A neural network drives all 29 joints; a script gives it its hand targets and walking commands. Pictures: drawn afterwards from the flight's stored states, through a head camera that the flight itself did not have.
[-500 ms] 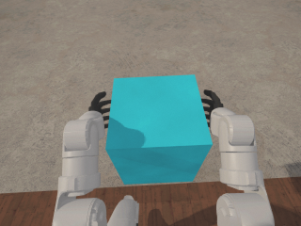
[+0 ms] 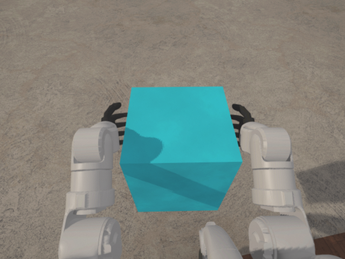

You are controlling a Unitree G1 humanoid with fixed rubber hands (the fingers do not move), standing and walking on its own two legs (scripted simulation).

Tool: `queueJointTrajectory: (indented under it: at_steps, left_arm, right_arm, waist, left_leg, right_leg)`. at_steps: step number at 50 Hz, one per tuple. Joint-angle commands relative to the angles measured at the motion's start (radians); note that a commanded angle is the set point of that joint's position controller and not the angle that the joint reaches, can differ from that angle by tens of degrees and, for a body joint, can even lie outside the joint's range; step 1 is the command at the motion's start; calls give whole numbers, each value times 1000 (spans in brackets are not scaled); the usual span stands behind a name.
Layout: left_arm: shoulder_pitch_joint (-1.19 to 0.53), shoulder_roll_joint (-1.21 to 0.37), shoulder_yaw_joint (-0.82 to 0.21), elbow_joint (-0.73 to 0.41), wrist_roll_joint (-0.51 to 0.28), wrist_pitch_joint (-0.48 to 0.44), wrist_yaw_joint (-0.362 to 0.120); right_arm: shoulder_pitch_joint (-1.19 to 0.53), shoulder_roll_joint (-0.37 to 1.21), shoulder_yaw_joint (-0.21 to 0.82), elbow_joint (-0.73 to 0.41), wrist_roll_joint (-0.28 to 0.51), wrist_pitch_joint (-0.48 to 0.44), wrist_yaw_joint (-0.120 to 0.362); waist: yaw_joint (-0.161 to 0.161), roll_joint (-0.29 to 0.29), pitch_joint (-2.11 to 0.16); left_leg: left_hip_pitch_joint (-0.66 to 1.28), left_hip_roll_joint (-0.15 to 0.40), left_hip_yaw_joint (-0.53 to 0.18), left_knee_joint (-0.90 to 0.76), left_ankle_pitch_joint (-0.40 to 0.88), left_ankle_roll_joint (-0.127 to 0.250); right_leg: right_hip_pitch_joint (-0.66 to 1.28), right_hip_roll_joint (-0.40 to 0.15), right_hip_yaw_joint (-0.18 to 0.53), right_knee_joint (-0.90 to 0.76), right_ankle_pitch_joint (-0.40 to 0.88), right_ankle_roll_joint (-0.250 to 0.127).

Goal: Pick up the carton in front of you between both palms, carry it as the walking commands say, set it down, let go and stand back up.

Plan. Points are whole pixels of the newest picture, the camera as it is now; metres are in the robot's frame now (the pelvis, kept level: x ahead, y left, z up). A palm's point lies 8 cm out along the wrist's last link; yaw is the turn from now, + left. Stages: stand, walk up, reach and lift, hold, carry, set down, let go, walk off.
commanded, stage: carry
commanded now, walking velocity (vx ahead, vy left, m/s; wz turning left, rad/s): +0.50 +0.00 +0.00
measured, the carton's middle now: (177, 153) +0.35 -0.01 +0.02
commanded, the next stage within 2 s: none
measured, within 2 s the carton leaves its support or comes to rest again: neither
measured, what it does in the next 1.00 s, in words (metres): walks ahead: right foot, then left foot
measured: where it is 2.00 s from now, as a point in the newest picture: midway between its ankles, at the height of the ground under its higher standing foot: (163, 148)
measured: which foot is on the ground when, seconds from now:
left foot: down 0.00-0.24, up 0.26-0.72, down 0.74-1.00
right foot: up 0.00-0.20, down 0.22-0.76, up 0.78-1.00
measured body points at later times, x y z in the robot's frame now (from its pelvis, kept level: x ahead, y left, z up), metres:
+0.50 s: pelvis +0.28 -0.03 -0.02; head +0.34 -0.04 +0.42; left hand +0.64 +0.15 +0.05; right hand +0.66 -0.15 +0.04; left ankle +0.34 +0.13 -0.67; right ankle +0.30 -0.08 -0.76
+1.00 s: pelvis +0.57 +0.03 +0.00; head +0.59 +0.04 +0.44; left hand +0.91 +0.18 +0.07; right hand +0.90 -0.13 +0.07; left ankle +0.56 +0.11 -0.76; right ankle +0.62 -0.12 -0.71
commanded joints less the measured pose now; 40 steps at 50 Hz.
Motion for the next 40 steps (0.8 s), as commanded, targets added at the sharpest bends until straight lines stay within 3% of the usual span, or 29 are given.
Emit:
queueJointTrajectory:
  at_steps: [1,4,7,9,10,11,12,13,14,15,16,19,24,27,30,33,34,35,36,37,38,39,40]
  left_arm:
    - [-716,-1103,-633,-184,-383,-49,-167]
    - [-670,-1062,-636,-169,-357,-39,-169]
    - [-621,-1027,-621,-110,-323,-31,-183]
    - [-590,-1012,-599,-56,-305,-30,-196]
    - [-581,-1013,-586,-31,-295,-32,-203]
    - [-557,-1008,-567,-8,-286,-36,-211]
    - [-562,-990,-547,14,-279,-41,-219]
    - [-532,-975,-526,71,-271,-45,-221]
    - [-515,-1015,-529,83,-296,-54,-229]
    - [-583,-1071,-559,25,-333,-66,-239]
    - [-680,-1116,-594,-39,-375,-74,-245]
    - [-820,-1195,-674,-170,-479,-87,-250]
    - [-788,-1175,-701,-235,-520,-86,-252]
    - [-754,-1136,-703,-247,-508,-78,-249]
    - [-707,-1086,-695,-234,-480,-60,-243]
    - [-637,-1040,-670,-166,-434,-42,-242]
    - [-616,-1030,-659,-138,-417,-37,-242]
    - [-602,-1027,-648,-111,-405,-33,-244]
    - [-598,-1028,-640,-87,-399,-29,-247]
    - [-606,-1025,-636,-66,-391,-26,-251]
    - [-617,-1056,-635,-47,-399,-17,-258]
    - [-628,-1071,-627,-42,-400,-11,-264]
    - [-650,-1109,-631,-52,-408,-12,-267]
  right_arm:
    - [-858,1101,661,-244,479,-43,244]
    - [-805,1077,669,-219,463,-37,248]
    - [-756,1066,672,-150,446,-38,259]
    - [-752,1075,669,-92,443,-43,267]
    - [-746,1084,667,-62,444,-47,272]
    - [-757,1083,662,-40,441,-52,277]
    - [-775,1104,656,-19,439,-51,283]
    - [-755,1125,633,32,434,-46,281]
    - [-756,1126,633,24,425,-53,276]
    - [-792,1140,630,-5,421,-63,271]
    - [-818,1152,622,-30,416,-72,264]
    - [-818,1159,621,-115,401,-84,228]
    - [-755,1106,637,-195,354,-91,182]
    - [-751,1071,665,-235,351,-85,174]
    - [-739,1035,684,-248,355,-66,174]
    - [-709,1009,683,-192,354,-41,188]
    - [-703,1005,678,-164,353,-33,196]
    - [-696,1007,669,-133,352,-26,205]
    - [-679,1010,656,-97,348,-22,215]
    - [-663,1011,640,-64,345,-19,224]
    - [-670,990,614,-43,332,-17,228]
    - [-633,1011,603,-13,326,-20,232]
    - [-640,1040,596,-35,334,-20,236]
  waist:
    - [-30,113,-524]
    - [-60,99,-491]
    - [-72,104,-448]
    - [-21,116,-445]
    - [31,106,-472]
    - [88,81,-522]
    - [80,-108,-616]
    - [136,-260,-715]
    - [140,-188,-733]
    - [129,-110,-658]
    - [113,-43,-582]
    - [85,-34,-540]
    - [93,-77,-548]
    - [102,-87,-533]
    - [109,-105,-507]
    - [122,-116,-466]
    - [118,-133,-457]
    - [93,-140,-474]
    - [52,-127,-515]
    - [26,-90,-558]
    - [36,117,-683]
    - [19,287,-682]
    - [20,239,-619]
  left_leg:
    - [571,249,-286,-56,735,55]
    - [613,213,-255,-25,755,51]
    - [558,180,-203,2,763,26]
    - [425,170,-154,91,793,-10]
    - [340,157,-102,204,772,-41]
    - [184,137,-66,365,596,-65]
    - [-116,86,-67,573,-109,-108]
    - [-389,-32,-107,873,-492,-151]
    - [-464,25,-146,926,-432,-111]
    - [-498,56,-150,883,-364,-93]
    - [-495,73,-144,824,-304,-92]
    - [-411,103,-127,723,-237,-101]
    - [-504,147,-89,567,-144,-132]
    - [-502,152,-65,413,-29,-137]
    - [-442,128,-29,225,68,-127]
    - [-321,68,44,-6,138,-115]
    - [-250,46,67,-81,151,-108]
    - [-123,26,91,-164,184,-98]
    - [83,33,107,-236,259,-86]
    - [313,144,0,-195,273,-63]
    - [648,424,-365,-70,506,61]
    - [765,481,-587,-155,443,163]
    - [729,471,-556,-190,348,155]
  right_leg:
    - [-150,26,-42,-64,96,-12]
    - [-131,61,-81,-243,175,-27]
    - [35,115,-134,-488,297,-46]
    - [300,149,-159,-600,371,-78]
    - [490,137,-170,-674,447,-95]
    - [732,68,-112,-658,526,-105]
    - [1063,-222,188,-421,1011,-192]
    - [1274,-359,498,-459,845,-370]
    - [1240,-333,543,-525,424,-363]
    - [1137,-274,501,-584,222,-309]
    - [1019,-236,437,-613,223,-270]
    - [829,-185,338,-659,154,-231]
    - [884,-180,251,-658,318,-244]
    - [932,-166,192,-656,449,-211]
    - [970,-140,119,-634,570,-174]
    - [976,-109,34,-601,687,-135]
    - [963,-101,9,-575,743,-117]
    - [934,-89,-26,-505,806,-92]
    - [851,-71,-78,-396,766,-56]
    - [676,-63,-88,-268,537,-23]
    - [378,-15,-85,-33,136,20]
    - [106,113,-57,132,-314,35]
    - [13,71,-9,197,-326,14]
